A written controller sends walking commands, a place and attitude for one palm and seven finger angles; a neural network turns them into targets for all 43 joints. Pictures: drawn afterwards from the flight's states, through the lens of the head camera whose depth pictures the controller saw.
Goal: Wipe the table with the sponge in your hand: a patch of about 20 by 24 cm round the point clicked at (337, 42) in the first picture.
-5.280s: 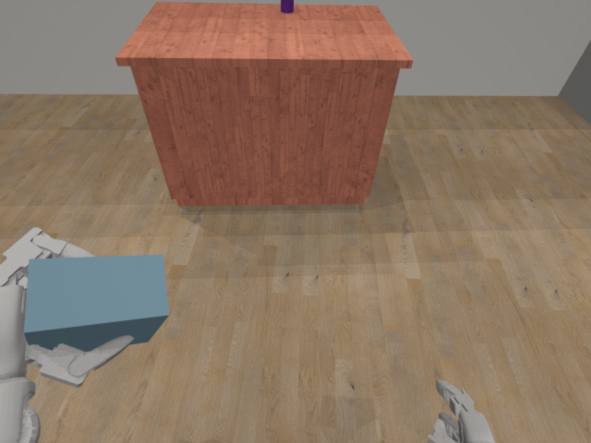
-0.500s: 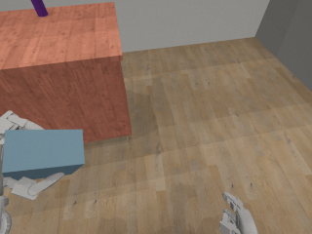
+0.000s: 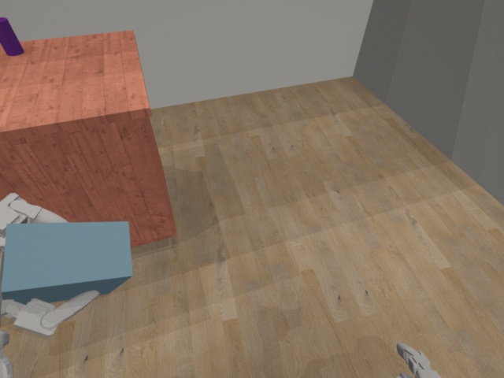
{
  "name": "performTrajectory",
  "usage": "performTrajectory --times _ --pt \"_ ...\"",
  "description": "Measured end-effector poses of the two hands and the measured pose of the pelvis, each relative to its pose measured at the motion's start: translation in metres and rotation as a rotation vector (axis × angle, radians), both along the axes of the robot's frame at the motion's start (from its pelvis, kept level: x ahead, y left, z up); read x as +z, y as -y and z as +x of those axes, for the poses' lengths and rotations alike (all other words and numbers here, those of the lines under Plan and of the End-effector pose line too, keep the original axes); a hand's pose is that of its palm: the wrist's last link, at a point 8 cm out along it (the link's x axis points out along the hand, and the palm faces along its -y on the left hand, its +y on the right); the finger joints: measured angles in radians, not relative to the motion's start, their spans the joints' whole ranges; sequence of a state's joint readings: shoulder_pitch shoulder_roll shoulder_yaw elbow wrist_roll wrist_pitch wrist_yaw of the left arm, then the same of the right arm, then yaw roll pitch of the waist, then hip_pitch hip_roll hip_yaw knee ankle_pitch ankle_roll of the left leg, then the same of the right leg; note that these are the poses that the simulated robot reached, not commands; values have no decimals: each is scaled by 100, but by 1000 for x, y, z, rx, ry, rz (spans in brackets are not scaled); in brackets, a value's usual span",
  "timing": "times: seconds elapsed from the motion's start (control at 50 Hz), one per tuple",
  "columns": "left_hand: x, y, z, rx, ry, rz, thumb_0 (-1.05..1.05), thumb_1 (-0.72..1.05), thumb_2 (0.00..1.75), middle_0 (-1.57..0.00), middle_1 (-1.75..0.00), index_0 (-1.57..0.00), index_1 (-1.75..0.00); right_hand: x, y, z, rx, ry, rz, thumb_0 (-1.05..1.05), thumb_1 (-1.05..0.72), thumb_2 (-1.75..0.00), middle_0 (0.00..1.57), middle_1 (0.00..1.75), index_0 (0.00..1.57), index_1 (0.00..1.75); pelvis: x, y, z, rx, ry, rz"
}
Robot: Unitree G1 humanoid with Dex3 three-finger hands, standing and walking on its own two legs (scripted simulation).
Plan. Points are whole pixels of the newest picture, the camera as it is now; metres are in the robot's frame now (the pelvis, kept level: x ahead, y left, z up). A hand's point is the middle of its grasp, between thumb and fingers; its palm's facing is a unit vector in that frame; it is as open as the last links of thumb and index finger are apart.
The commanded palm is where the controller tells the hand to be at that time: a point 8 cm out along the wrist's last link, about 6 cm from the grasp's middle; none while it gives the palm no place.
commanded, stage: take the last steps up to it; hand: left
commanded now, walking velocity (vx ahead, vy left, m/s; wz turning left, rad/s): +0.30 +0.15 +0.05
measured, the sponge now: (84, 263) +0.22 +0.21 +0.15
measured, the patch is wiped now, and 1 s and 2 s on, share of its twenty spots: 0.00 0.00 0.00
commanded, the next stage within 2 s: none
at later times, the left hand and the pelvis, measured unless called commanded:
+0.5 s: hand (67, 225) +0.26 +0.24 +0.16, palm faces +0.38 -0.78 -0.50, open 10.6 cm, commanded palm +0.21 +0.29 +0.18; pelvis +0.06 +0.00 +0.01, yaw +2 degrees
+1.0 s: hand (82, 164) +0.38 +0.27 +0.16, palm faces +0.41 -0.77 -0.48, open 10.6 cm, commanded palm +0.31 +0.31 +0.18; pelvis +0.16 +0.03 +0.00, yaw +2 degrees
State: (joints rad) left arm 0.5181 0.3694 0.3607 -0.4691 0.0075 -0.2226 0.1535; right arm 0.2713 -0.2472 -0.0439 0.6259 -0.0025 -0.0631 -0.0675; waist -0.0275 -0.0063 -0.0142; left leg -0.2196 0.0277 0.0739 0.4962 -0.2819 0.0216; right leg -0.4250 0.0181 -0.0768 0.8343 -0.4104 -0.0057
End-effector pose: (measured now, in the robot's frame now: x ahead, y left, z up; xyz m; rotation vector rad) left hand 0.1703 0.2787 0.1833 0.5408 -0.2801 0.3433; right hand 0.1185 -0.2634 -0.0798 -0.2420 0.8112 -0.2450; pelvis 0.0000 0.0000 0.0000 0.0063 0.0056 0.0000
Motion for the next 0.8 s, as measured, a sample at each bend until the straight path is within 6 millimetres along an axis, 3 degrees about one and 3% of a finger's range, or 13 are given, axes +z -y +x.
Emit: performTrajectory --times 0.06,0.18,0.28,0.4,0.5,0.58,0.66,0.8 --pt "-4 3 1 35 -21 -21 -1 -53 101 -65 -138 -66 -138 -7 -11 9 23 16 48 1 -91 -90 20 30 20 30 1 5 6 0 3 -5" --pt "-5 27 15 21 -2 5 -1 -53 101 -65 -139 -66 -138 -33 -27 35 100 12 140 1 -91 -90 20 30 20 30 -12 20 11 19 17 -6" --pt "-2 32 25 2 -41 -4 -1 -53 101 -65 -139 -66 -138 -29 -25 50 109 -38 156 1 -91 -90 20 30 20 30 -1 23 21 27 4 17" --pt "2 20 36 16 -115 38 -1 -53 101 -65 -139 -66 -138 -16 -16 70 112 -65 107 1 -91 -90 20 30 20 30 9 16 38 34 -19 46" --pt "3 -2 54 37 -81 28 0 -53 101 -65 -139 -66 -138 -9 -20 93 113 -61 41 1 -91 -90 20 30 20 30 7 -3 60 28 -16 49" --pt "-1 -22 81 14 22 19 0 -53 101 -65 -139 -66 -138 -10 -33 121 83 12 6 1 -91 -90 20 30 20 30 -11 -24 79 14 -2 33" --pt "-5 -34 110 -2 37 12 -1 -53 101 -65 -139 -66 -138 -8 -60 140 63 63 66 1 -91 -90 20 30 20 30 -11 -30 91 14 2 32" --pt "12 -17 130 -56 9 45 -1 -53 101 -65 -139 -66 -138 -15 -92 158 94 61 170 1 -91 -90 20 30 20 30 -4 -30 120 0 -19 14"
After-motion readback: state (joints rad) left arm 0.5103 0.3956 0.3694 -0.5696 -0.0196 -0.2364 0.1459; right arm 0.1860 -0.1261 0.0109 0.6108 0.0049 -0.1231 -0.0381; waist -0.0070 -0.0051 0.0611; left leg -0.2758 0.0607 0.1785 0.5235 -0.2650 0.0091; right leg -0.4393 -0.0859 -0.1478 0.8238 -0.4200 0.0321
